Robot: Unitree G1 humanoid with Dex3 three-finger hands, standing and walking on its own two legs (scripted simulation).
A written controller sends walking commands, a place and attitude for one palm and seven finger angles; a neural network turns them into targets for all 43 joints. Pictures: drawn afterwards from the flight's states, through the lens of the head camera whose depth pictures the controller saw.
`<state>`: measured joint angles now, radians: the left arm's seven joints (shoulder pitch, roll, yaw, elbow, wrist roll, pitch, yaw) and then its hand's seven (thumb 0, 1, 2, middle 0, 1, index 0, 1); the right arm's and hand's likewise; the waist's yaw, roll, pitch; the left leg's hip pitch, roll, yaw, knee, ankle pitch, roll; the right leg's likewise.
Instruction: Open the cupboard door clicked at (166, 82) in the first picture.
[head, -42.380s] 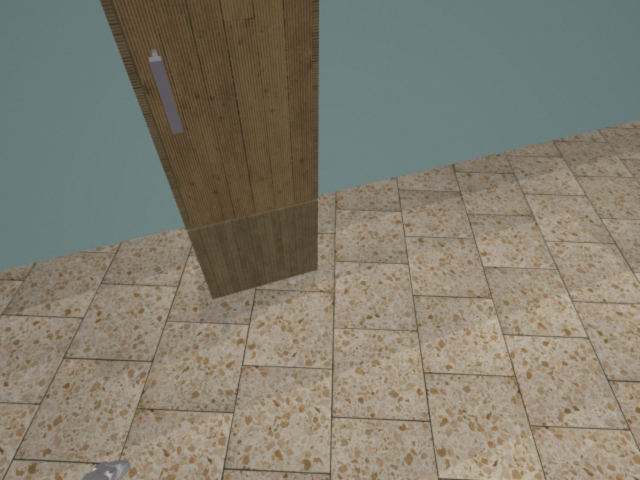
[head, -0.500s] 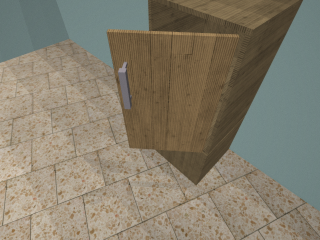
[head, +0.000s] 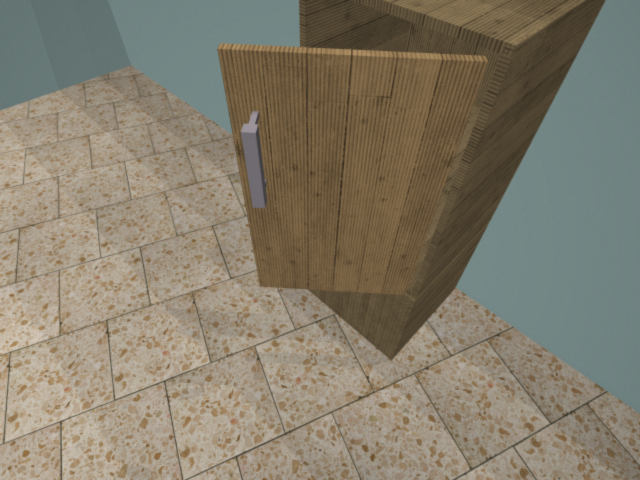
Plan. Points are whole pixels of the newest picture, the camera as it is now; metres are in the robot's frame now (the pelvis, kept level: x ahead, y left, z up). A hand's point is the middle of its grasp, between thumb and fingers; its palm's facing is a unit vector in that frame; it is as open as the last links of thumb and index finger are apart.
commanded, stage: look again from close up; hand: left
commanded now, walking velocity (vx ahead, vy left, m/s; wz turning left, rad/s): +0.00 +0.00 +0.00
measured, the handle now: (257, 161) +0.58 +0.13 +0.07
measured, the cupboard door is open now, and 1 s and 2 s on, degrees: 41 41 41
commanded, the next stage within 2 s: shuffle to correct the standing spot in 0.46 s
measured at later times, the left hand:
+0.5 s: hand out of the picture +0.08 +0.24 -0.15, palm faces +0.00 -0.95 -0.30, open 7.4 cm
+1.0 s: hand out of the picture -0.04 +0.14 -0.18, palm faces +0.01 -0.99 -0.14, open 7.4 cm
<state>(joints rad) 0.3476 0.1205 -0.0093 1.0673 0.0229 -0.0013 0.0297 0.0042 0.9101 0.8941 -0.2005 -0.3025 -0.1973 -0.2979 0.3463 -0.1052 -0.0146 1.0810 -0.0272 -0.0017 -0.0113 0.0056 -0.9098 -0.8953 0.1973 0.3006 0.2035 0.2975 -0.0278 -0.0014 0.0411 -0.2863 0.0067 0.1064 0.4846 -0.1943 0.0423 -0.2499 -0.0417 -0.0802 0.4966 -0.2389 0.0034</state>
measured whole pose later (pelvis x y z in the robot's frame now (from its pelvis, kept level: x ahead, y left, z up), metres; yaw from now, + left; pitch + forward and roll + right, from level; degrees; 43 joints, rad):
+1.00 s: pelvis +0.00 -0.02 +0.00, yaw -2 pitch -1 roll -1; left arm 0.42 0.12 0.02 1.04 0.03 0.04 0.00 0.01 0.91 0.89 -0.20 -0.30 -0.20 -0.30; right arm 0.33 -0.16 -0.04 1.11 -0.02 0.03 -0.04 0.01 -0.91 -0.90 0.20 0.30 0.21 0.30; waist -0.01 0.01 0.02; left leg -0.30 0.06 0.10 0.62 -0.33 0.02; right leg -0.23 0.00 -0.09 0.50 -0.25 -0.03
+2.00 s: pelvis -0.01 +0.03 +0.00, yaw -2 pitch -2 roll -1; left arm 0.33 0.15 -0.01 1.04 0.02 0.00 0.04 0.00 0.91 0.89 -0.20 -0.30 -0.20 -0.30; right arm 0.25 -0.17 -0.01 1.06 -0.02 -0.01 -0.01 0.00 -0.91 -0.90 0.20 0.30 0.20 0.30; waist 0.00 -0.02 0.02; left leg -0.21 -0.06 0.13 0.43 -0.19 0.11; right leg -0.21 -0.07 -0.05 0.45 -0.20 0.05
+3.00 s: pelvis -0.01 -0.03 +0.00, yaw -3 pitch -1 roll +0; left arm 0.45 0.09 0.05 1.08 0.03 0.02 0.02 0.00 0.91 0.89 -0.20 -0.30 -0.19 -0.30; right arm 0.32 -0.14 -0.06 1.10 -0.02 0.02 -0.03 0.00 -0.91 -0.90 0.20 0.30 0.20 0.30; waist 0.01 -0.01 -0.01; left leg -0.39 0.03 0.09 0.86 -0.41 0.03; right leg -0.24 0.02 -0.08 0.46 -0.21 -0.06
